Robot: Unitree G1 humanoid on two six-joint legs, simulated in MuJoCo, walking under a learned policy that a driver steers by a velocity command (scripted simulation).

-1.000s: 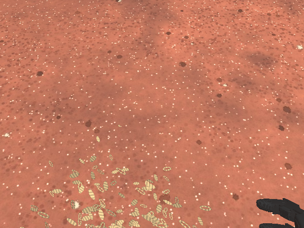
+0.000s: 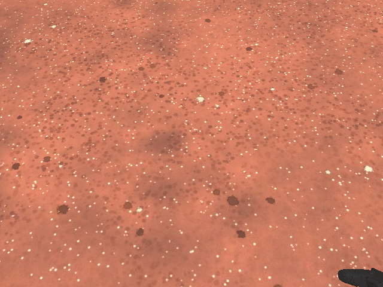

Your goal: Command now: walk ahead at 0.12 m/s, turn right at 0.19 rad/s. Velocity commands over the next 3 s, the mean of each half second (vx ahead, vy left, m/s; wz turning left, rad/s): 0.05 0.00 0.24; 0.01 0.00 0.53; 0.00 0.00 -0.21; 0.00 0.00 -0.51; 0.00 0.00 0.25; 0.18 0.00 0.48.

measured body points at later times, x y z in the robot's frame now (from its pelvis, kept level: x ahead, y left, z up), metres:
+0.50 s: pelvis +0.06 -0.02 +0.01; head +0.10 -0.03 +0.46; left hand +0.12 +0.29 -0.09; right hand +0.26 -0.28 -0.10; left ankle +0.07 +0.11 -0.67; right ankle +0.09 -0.13 -0.73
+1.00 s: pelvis +0.06 +0.03 +0.02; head +0.08 +0.07 +0.46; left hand +0.04 +0.36 -0.10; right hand +0.33 -0.15 -0.06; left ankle +0.03 +0.12 -0.73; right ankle +0.12 -0.11 -0.65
